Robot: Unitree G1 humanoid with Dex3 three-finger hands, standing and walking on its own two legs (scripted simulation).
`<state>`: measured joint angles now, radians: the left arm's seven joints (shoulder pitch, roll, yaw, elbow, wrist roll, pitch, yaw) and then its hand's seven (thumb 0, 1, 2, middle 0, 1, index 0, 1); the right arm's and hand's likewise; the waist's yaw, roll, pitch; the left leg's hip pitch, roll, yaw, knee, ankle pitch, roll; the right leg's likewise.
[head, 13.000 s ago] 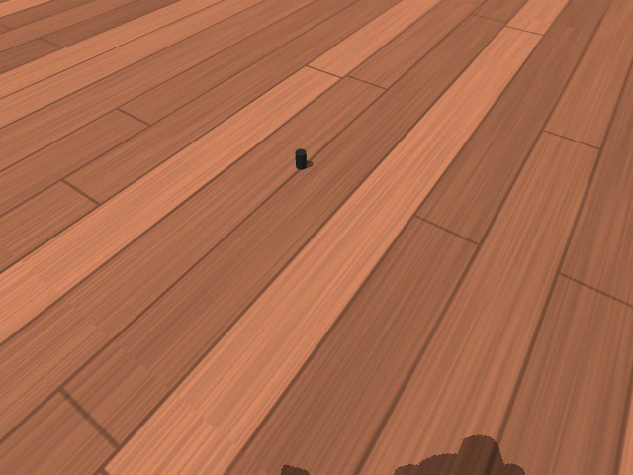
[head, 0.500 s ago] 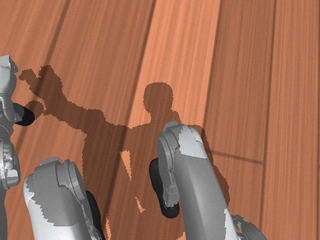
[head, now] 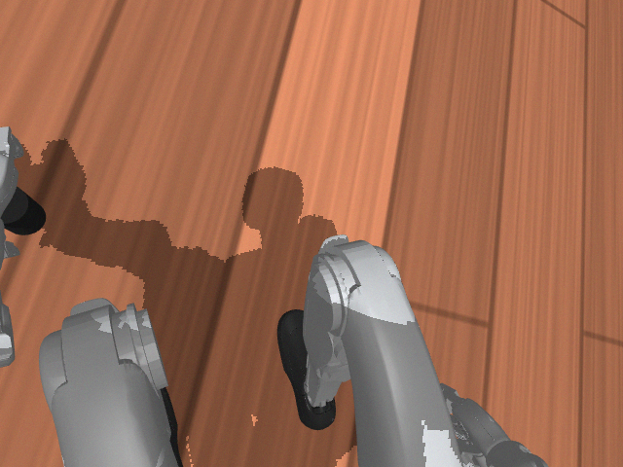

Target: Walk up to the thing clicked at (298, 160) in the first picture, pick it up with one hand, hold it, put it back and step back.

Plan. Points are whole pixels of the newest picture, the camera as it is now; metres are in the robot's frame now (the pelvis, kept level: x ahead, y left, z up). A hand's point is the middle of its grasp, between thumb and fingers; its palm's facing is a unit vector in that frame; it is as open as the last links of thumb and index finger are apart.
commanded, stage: rest palm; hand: left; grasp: from above
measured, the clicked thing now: (14, 211) +0.46 +0.26 -0.27
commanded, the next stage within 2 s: close in 0.40 s
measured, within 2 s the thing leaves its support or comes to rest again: neither
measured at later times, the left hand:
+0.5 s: hand (2, 217) +0.45 +0.27 -0.24, palm faces -0.48 -0.13 -0.87, open 13.6 cm
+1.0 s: hand (2, 214) +0.45 +0.27 -0.25, palm faces -0.46 -0.13 -0.88, open 12.7 cm
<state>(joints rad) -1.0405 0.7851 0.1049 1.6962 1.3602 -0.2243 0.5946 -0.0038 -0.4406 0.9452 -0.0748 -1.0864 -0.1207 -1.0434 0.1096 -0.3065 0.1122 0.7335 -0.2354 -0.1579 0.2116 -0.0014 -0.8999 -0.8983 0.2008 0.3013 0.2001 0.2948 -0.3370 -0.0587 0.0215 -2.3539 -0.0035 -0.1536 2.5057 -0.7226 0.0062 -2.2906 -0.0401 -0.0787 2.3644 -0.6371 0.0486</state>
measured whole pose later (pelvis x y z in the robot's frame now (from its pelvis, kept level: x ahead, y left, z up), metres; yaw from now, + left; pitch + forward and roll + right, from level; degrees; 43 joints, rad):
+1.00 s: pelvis +0.00 +0.00 -0.01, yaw -4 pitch +28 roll -13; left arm -1.06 0.93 0.14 1.81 1.32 -0.22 0.66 -0.01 -0.32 0.94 -0.13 -1.12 -0.19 -1.06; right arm 0.10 -0.34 0.23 0.72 -0.30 -0.25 0.32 0.00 -0.90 -0.90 0.20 0.30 0.20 0.29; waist -0.39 -0.09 0.14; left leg -2.35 0.00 -0.22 2.58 -0.74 0.01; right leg -2.26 -0.01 -0.13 2.38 -0.62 0.07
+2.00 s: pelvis -0.01 +0.00 +0.00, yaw -4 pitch +28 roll -14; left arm -1.05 0.91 0.09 1.81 1.30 -0.23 0.67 -0.01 0.11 0.70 -0.52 -1.06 -0.57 -0.95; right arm 0.12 -0.35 0.24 0.70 -0.29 -0.28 0.33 0.00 -0.90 -0.90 0.20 0.30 0.20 0.29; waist -0.38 -0.10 0.14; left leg -2.33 0.00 -0.23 2.55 -0.73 0.01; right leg -2.24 -0.01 -0.14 2.35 -0.61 0.06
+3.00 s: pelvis +0.00 -0.01 +0.02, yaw +2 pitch +34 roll -8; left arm -0.93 0.67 0.05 1.45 1.20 -0.15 0.39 0.04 0.11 0.75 -0.92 -0.93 -0.61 -0.87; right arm 0.14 -0.31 0.05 0.74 -0.16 -0.14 0.28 0.00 -0.92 -0.90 0.20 0.30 0.20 0.29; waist -0.25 0.02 -0.05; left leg -2.30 0.00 -0.13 2.42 -0.72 -0.01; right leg -2.26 -0.04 -0.06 2.31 -0.64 0.04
